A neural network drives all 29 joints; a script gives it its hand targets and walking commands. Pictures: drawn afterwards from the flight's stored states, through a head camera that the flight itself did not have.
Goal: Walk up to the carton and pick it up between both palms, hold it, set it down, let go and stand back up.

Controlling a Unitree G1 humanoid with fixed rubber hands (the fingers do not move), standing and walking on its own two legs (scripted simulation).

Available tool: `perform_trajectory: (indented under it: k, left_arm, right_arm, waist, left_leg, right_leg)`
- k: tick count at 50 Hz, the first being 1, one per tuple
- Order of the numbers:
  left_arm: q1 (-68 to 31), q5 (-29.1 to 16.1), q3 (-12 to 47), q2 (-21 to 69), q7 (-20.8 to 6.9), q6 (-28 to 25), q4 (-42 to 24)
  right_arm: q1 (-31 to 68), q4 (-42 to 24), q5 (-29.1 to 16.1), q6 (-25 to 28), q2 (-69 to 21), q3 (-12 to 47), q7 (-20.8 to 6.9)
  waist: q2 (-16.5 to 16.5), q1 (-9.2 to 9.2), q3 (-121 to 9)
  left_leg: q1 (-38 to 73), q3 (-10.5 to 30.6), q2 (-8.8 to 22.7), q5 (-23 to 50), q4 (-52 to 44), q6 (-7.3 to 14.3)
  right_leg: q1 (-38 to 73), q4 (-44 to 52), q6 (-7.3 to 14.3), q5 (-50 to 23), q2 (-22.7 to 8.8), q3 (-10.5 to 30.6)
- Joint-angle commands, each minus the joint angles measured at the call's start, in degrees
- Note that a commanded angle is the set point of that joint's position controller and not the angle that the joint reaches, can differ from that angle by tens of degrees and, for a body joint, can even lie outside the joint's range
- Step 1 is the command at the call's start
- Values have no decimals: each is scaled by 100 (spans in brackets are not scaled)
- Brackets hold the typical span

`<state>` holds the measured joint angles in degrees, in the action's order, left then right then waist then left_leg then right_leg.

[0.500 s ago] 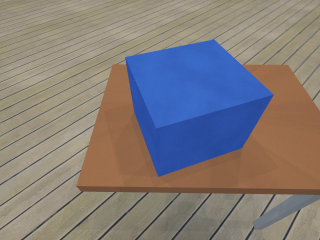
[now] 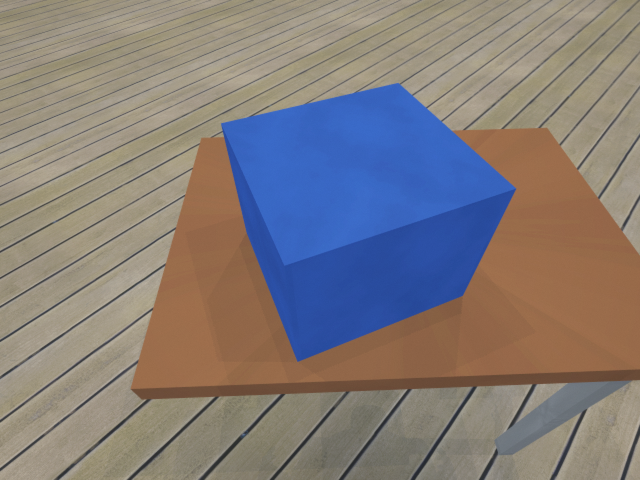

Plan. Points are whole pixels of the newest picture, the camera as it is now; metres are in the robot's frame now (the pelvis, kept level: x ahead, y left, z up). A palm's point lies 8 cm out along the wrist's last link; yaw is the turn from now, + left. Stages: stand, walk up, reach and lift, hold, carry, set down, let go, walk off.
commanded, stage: walk up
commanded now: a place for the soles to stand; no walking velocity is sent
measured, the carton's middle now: (350, 215) +0.47 -0.01 +0.05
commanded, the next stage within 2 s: reach and lift in 0.36 s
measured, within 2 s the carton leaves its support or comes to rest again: neither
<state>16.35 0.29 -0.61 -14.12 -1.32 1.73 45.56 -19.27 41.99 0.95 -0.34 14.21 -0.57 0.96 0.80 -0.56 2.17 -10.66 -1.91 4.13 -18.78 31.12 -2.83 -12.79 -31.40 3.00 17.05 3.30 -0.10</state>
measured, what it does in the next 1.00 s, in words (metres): stands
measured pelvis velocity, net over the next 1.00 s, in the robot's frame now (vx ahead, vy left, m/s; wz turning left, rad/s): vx -0.03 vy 0.01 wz -0.01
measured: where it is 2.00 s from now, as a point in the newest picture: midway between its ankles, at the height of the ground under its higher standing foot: outside the picture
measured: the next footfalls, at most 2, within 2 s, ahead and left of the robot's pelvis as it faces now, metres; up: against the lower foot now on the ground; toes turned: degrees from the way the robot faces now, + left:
none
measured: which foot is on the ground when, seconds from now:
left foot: down 0.00-1.00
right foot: down 0.00-1.00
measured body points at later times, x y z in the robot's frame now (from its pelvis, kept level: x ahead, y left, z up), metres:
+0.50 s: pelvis -0.03 +0.01 -0.02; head +0.03 +0.01 +0.42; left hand +0.12 +0.26 -0.15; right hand +0.10 -0.26 -0.14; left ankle -0.02 +0.15 -0.73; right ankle +0.00 -0.09 -0.73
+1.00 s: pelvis -0.03 +0.01 +0.01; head -0.02 +0.01 +0.46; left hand +0.13 +0.23 -0.08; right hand +0.11 -0.28 -0.07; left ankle -0.03 +0.15 -0.73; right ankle +0.00 -0.09 -0.73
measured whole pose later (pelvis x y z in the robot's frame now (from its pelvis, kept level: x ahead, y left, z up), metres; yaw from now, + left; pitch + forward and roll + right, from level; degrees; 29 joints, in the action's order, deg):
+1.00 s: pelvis -0.03 +0.01 +0.01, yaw -1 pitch -2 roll +0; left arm 14.1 0.4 -1.3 -7.2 8.0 17.5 21.1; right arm -11.5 40.6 -4.5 3.5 21.4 -4.5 -13.4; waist 1.0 -0.1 2.6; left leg -10.1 -2.6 3.1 -13.8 25.6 -2.2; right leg -13.2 -26.8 2.4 12.0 2.1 -0.1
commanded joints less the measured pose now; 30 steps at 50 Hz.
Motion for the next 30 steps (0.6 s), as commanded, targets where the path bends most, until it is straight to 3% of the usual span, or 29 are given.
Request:
perform_trajectory:
  k: [1,17,18,19,20,22,24,26,27,30]
  left_arm:
    - [60,22,-297,-928,33,-149,-536]
    - [83,1,-316,-888,62,-137,-413]
    - [123,-30,-274,-864,67,-145,-395]
    - [-3548,-126,-481,-1329,186,809,-1310]
    - [-2817,-135,-254,-1121,281,1325,-1288]
    - [-2260,-4,-275,-932,173,1976,-1868]
    - [-1525,152,-429,-748,75,2245,-2566]
    - [-773,362,-544,-577,80,2244,-2818]
    - [-606,385,-556,-512,101,2193,-2816]
    - [-489,390,-490,-314,296,2104,-2694]
  right_arm:
    - [-154,-498,1,144,888,-303,54]
    - [-414,-378,22,151,953,-287,78]
    - [-341,-381,35,152,929,-295,74]
    - [3580,-185,676,795,451,-879,-175]
    - [2685,48,702,839,609,-947,-352]
    - [1977,-38,460,683,744,-871,-387]
    - [1275,-11,29,740,968,-767,-378]
    - [917,263,-327,911,1336,-680,-461]
    - [940,311,-393,969,1447,-612,-522]
    - [1231,283,-345,919,1560,-565,-688]
  waist:
    - [-112,-41,-95]
    - [-55,-10,-31]
    - [82,-3,-53]
    - [-75,-39,111]
    - [237,182,450]
    - [388,211,-635]
    - [188,206,-1597]
    - [-105,256,-1791]
    - [-94,275,-1644]
    - [-31,235,-917]
  left_leg:
    - [-77,331,301,805,-466,511]
    - [24,278,354,802,-546,536]
    - [54,232,326,832,-533,533]
    - [-1498,-262,-114,-104,292,308]
    - [-1550,-262,-85,-510,584,341]
    - [-941,-270,-72,-59,842,281]
    - [-300,-251,-146,1028,856,149]
    - [628,-67,-217,2382,671,-20]
    - [915,-9,-268,2501,489,-24]
    - [891,13,-353,1806,-106,87]
  right_leg:
    - [-55,630,60,-1279,-700,810]
    - [-139,582,41,-1321,-635,902]
    - [-142,630,59,-1386,-596,971]
    - [-1344,-274,-3,182,-536,-4]
    - [-1335,-453,-58,383,-575,-63]
    - [-835,-534,-160,-851,-641,-22]
    - [-135,-625,-254,-2534,-491,-150]
    - [2,-438,-261,-3439,-214,-374]
    - [-64,-183,-243,-3346,-145,-403]
    - [33,379,-176,-2407,-98,-329]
